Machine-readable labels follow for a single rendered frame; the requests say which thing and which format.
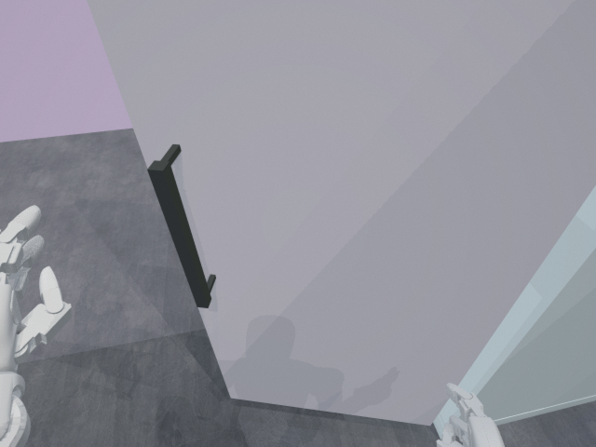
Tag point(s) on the fridge door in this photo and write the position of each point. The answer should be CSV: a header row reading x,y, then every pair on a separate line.
x,y
372,182

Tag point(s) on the handle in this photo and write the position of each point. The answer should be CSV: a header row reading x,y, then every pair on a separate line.
x,y
168,195

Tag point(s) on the robot right hand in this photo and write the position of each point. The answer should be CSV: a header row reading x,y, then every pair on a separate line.
x,y
479,431

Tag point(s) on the robot left hand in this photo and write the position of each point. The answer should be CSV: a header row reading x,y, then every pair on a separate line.
x,y
17,258

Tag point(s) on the robot left forearm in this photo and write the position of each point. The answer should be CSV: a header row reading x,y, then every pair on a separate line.
x,y
15,422

